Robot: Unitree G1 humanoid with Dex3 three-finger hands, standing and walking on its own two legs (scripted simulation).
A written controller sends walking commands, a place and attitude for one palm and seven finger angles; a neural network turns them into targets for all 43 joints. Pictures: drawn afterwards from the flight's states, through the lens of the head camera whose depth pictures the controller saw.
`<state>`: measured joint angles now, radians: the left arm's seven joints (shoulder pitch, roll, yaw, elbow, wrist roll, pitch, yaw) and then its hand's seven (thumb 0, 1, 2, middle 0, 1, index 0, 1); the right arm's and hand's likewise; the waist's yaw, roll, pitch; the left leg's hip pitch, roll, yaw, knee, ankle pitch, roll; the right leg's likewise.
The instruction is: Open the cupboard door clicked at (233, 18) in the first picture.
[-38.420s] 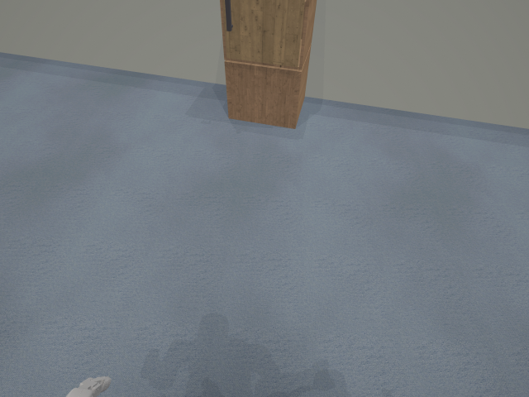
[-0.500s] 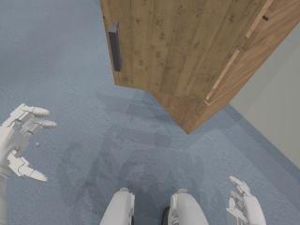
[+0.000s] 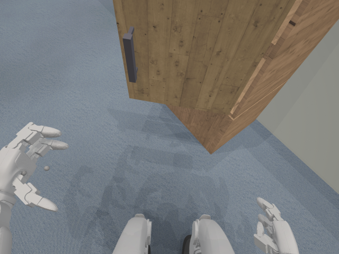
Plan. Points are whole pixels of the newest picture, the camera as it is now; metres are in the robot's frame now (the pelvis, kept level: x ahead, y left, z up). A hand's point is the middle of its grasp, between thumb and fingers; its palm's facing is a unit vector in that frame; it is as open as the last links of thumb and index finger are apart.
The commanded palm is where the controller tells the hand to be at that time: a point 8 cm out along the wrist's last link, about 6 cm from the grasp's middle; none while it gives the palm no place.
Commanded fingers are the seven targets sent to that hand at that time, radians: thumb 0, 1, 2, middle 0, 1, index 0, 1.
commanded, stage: move the hooked fingers beside the handle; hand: left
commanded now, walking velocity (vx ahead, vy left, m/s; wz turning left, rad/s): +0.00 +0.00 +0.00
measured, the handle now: (132, 56) +0.64 +0.16 +0.02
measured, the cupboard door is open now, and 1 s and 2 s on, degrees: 43 43 43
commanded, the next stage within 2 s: none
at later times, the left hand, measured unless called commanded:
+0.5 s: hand (64, 129) +0.37 +0.27 +0.03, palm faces -0.08 -1.00 -0.04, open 14.0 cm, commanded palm +0.36 +0.31 +0.03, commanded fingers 0.00 -0.50 0.30 -0.30 -1.20 -0.30 -1.20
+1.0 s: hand (82, 99) +0.46 +0.25 +0.03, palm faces -0.10 -0.99 -0.03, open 14.0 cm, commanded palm +0.46 +0.29 +0.03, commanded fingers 0.00 -0.50 0.30 -0.30 -1.20 -0.30 -1.20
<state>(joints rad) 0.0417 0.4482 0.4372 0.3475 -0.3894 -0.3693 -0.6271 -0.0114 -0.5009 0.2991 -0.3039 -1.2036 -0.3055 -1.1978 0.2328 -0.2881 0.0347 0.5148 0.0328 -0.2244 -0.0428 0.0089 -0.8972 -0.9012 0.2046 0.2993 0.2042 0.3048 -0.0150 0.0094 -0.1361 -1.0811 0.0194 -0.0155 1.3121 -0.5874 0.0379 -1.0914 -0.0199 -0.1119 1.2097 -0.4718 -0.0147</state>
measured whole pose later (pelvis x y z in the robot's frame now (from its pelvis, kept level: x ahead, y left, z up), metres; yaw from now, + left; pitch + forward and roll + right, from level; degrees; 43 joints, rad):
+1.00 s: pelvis +0.00 +0.00 -0.01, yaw -1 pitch +27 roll -4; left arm -0.68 0.59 0.46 0.98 -0.20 -0.38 -0.56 -0.01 -0.50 0.30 -0.30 -1.20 -0.30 -1.20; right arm 0.30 -0.30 0.05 0.60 0.01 -0.06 -0.02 0.00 -0.90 -0.90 0.20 0.30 0.20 0.30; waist -0.11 0.01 -0.14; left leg -1.22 0.03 -0.01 1.35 -0.59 0.04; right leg -1.24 -0.01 -0.10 1.24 -0.47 -0.01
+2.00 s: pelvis +0.01 +0.01 -0.03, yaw -5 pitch +35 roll -8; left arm -1.10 0.84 0.54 1.15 -0.01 -0.28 -0.46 -0.01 -0.50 0.30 -0.30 -1.20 -0.30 -1.20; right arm 0.38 -0.26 0.12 0.57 -0.03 0.10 0.02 0.00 -0.90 -0.90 0.21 0.30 0.21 0.30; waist -0.27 0.04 -0.10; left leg -1.42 0.06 -0.04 1.42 -0.62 0.05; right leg -1.41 0.02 -0.13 1.25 -0.46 0.00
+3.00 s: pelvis +0.01 +0.01 -0.03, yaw -4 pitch +34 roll -7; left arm -1.09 0.75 0.48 1.18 -0.01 -0.32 -0.39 -0.01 -0.50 0.30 -0.30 -1.20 -0.30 -1.20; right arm 0.36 -0.27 0.10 0.57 -0.04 0.10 0.03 0.00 -0.90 -0.90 0.20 0.30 0.20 0.30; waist -0.27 0.04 -0.12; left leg -1.41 0.05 -0.03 1.43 -0.62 0.05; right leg -1.40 0.02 -0.12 1.27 -0.46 -0.01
